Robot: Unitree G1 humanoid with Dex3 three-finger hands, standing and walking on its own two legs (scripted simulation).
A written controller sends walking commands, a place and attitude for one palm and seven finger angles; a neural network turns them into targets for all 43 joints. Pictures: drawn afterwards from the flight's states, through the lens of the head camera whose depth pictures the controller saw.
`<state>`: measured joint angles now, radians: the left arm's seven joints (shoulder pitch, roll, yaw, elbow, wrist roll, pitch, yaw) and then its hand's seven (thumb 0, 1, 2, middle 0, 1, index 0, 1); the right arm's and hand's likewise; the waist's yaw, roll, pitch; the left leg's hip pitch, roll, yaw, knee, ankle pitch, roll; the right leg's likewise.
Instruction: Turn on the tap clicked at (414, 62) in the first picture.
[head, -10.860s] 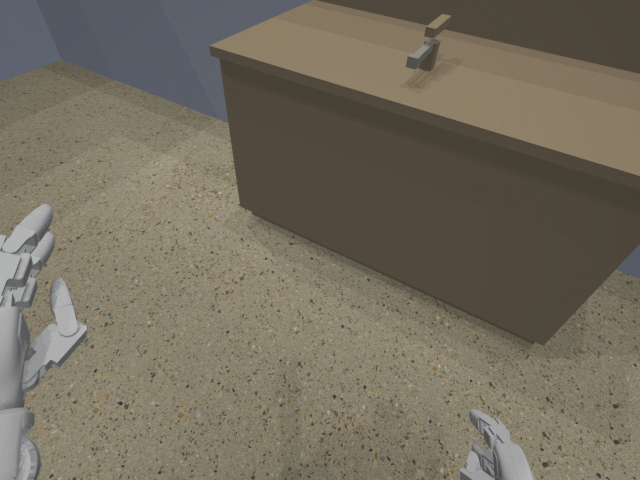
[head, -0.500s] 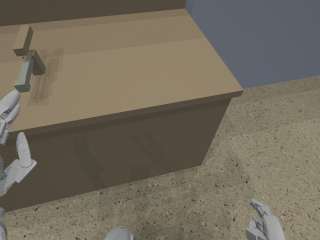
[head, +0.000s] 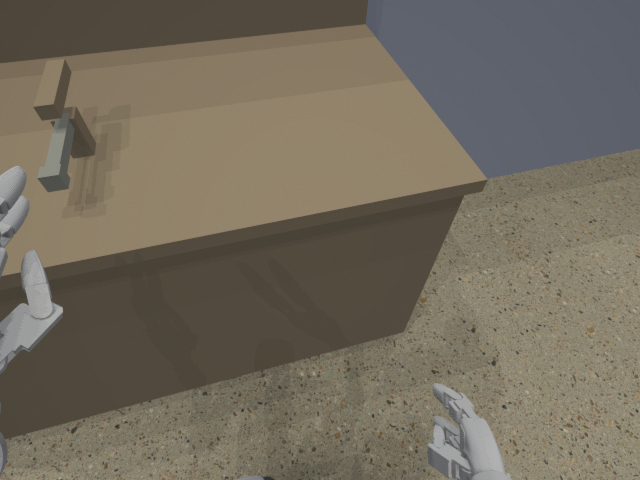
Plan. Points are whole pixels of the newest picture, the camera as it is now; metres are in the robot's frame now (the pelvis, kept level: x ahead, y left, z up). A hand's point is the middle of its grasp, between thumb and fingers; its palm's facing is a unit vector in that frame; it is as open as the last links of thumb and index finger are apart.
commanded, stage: come to a stop and stand still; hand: left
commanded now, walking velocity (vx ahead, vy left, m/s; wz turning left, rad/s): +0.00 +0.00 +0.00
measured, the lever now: (54, 178) +0.47 +0.43 +0.07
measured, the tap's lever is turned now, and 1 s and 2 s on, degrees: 0 0 0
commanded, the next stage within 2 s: look again from close up in 1.06 s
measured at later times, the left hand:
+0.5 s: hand (79, 404) +0.15 +0.20 +0.17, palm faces +0.43 -0.83 -0.36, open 7.4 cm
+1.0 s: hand (56, 426) +0.14 +0.21 +0.16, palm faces +0.41 -0.83 -0.39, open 7.4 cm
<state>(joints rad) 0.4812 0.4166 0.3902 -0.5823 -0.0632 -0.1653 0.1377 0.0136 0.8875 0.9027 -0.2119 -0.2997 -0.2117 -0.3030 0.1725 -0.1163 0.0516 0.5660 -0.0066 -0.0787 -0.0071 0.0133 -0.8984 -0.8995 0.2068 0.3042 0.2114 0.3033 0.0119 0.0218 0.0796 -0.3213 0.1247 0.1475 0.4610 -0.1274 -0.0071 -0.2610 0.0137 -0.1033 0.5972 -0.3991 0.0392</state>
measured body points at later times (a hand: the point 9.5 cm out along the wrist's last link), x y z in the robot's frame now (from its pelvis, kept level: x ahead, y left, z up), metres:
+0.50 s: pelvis -0.05 -0.05 +0.00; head -0.05 -0.04 +0.45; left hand +0.12 +0.24 +0.19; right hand +0.11 -0.29 -0.08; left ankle -0.05 +0.07 -0.74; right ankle -0.01 -0.10 -0.74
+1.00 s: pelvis -0.07 -0.03 +0.00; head -0.07 -0.03 +0.45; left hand +0.11 +0.25 +0.18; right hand +0.07 -0.26 -0.09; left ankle -0.05 +0.07 -0.74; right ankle -0.01 -0.10 -0.74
